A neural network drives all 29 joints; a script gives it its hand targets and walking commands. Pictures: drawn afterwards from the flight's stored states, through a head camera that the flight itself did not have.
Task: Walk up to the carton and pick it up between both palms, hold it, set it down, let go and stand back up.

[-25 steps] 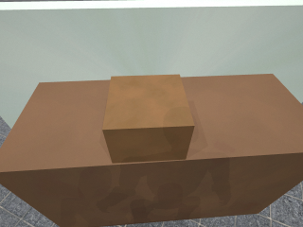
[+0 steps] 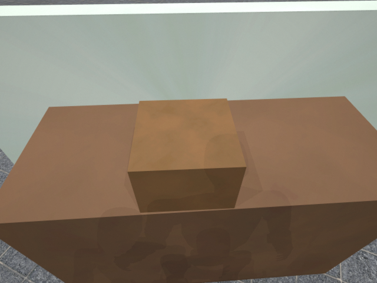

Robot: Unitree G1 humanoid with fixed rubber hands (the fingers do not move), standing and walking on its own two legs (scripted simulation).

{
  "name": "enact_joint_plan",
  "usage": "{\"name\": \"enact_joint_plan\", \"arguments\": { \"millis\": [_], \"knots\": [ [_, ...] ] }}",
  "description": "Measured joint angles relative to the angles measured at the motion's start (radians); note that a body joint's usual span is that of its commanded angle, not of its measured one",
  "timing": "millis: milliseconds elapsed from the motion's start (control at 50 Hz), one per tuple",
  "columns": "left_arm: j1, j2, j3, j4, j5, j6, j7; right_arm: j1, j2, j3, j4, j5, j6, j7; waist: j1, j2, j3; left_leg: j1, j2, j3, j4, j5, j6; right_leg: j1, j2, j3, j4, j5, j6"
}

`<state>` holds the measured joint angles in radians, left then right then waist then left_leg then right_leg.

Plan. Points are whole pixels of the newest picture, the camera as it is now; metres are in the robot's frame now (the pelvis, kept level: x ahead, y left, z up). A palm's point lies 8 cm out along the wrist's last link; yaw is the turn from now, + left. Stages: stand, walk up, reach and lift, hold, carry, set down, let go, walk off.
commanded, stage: stand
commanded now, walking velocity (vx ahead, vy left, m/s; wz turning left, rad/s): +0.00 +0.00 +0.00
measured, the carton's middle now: (185, 153) +0.45 +0.01 +0.02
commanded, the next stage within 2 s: none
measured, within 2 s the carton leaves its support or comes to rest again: neither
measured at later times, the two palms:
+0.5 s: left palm out of the picture +0.04 +0.30 -0.12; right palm out of the picture +0.06 -0.28 -0.12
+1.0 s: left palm out of the picture +0.04 +0.29 -0.12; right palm out of the picture +0.05 -0.29 -0.12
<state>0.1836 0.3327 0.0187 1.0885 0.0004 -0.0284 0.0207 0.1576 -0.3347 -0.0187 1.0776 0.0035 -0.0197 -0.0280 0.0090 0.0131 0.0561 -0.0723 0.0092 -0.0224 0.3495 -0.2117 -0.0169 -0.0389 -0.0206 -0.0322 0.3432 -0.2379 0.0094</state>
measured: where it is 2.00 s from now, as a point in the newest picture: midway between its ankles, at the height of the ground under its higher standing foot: outside the picture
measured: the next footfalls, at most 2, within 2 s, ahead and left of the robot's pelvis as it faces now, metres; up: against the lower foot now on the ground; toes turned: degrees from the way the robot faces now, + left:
none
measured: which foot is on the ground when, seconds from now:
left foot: down 0.00-1.00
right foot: down 0.00-1.00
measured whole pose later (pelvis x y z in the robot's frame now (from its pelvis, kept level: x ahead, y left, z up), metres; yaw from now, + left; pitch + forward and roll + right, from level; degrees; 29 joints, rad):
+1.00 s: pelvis +0.00 +0.00 +0.00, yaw +0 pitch -4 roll +0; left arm 0.20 0.31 0.01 1.10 0.00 -0.02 0.03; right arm 0.19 -0.32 -0.02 1.10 0.00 -0.01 -0.03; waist 0.01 0.01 0.05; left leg -0.06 0.00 -0.02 0.33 -0.20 -0.01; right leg -0.03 -0.03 -0.04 0.32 -0.23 0.02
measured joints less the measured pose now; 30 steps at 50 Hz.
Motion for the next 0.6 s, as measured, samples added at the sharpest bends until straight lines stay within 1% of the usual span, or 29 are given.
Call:
{"name": "enact_joint_plan", "arguments": {
  "millis": [200,340,420,600],
  "knots": [
    [0.003,-0.019,-0.011,-0.006,-0.004,0.01,0.008,0.01,0.003,-0.012,0.008,-0.003,0.008,-0.001,-0.003,-0.002,0.0,0.006,-0.003,-0.005,-0.001,-0.003,0.002,0.012,-0.004,-0.007,-0.007,-0.002,0.003],
    [0.006,-0.013,-0.006,-0.002,-0.005,0.007,0.012,0.013,0.011,-0.01,0.011,-0.005,0.003,-0.003,0.002,-0.007,-0.005,0.01,-0.004,-0.002,-0.015,0.005,0.003,0.013,-0.006,-0.005,-0.016,0.004,0.004],
    [0.014,-0.002,-0.001,0.0,-0.002,0.005,0.011,0.011,0.015,-0.006,0.004,0.0,0.005,0.0,-0.003,-0.007,-0.008,0.01,-0.002,-0.001,-0.013,0.004,0.003,0.014,-0.004,-0.004,-0.021,0.007,0.004],
    [0.016,-0.001,-0.001,0.004,-0.002,0.006,0.003,0.017,0.014,-0.002,0.014,-0.001,0.003,0.002,0.001,-0.003,-0.003,0.009,-0.006,0.0,-0.023,0.013,0.006,0.013,-0.009,-0.004,-0.026,0.012,0.008]
  ]
}}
